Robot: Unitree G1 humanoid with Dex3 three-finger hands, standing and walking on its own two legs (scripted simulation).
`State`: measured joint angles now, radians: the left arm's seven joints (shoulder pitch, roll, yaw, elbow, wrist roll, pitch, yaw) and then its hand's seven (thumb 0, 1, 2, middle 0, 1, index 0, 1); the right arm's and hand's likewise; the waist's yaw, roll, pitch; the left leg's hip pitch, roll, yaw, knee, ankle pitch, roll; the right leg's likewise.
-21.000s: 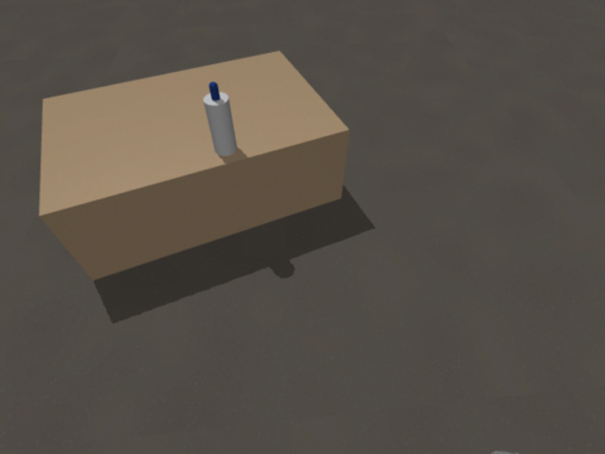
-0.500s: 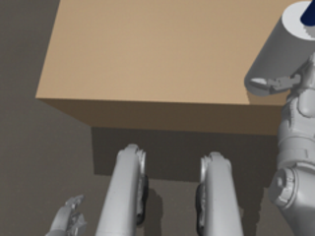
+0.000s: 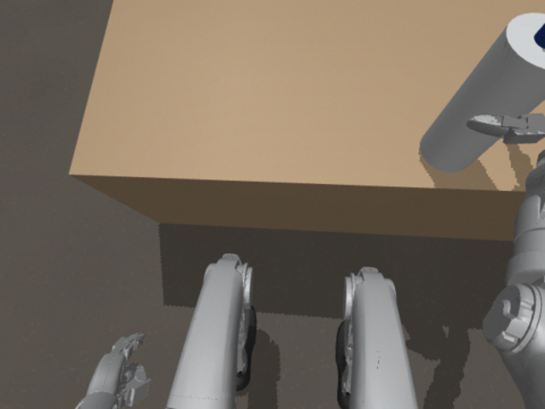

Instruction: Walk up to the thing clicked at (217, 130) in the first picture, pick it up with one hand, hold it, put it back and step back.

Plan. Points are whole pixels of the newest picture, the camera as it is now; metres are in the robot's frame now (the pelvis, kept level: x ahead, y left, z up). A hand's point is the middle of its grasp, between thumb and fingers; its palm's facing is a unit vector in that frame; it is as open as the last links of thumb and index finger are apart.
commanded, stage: withdraw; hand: right
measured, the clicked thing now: (499, 92) +0.51 -0.24 +0.03
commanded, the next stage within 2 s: rise in 0.04 s
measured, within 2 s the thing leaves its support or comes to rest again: rests again in 1.20 s
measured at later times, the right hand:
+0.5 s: hand out of the picture +0.47 -0.38 +0.19, palm faces +0.46 +0.82 -0.35, open 17.0 cm
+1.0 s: hand out of the picture +0.32 -0.26 +0.17, palm faces +0.30 +0.90 -0.32, open 17.1 cm
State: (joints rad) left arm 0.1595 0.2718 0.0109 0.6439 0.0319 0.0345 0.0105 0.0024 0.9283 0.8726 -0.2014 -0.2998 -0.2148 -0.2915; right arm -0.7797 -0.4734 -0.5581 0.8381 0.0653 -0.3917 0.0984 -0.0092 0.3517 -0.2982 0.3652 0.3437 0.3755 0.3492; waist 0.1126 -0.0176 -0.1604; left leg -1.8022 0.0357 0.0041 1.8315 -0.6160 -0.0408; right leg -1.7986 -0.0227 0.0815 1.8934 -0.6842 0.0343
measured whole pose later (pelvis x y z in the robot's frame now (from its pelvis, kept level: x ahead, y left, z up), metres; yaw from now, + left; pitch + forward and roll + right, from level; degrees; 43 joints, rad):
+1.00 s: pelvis +0.07 -0.02 +0.24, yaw -1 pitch +11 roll +3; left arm 0.29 0.20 -0.01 0.59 -0.03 0.03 0.09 0.01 0.89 0.90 -0.20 -0.29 -0.20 -0.29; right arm 0.14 -0.24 -0.19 0.37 0.00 0.00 -0.18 -0.01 0.49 -0.07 0.08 0.07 0.09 0.07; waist 0.04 -0.01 -0.09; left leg -0.63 0.03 0.03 0.82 -0.38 -0.05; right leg -0.65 -0.05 0.03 0.92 -0.47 0.01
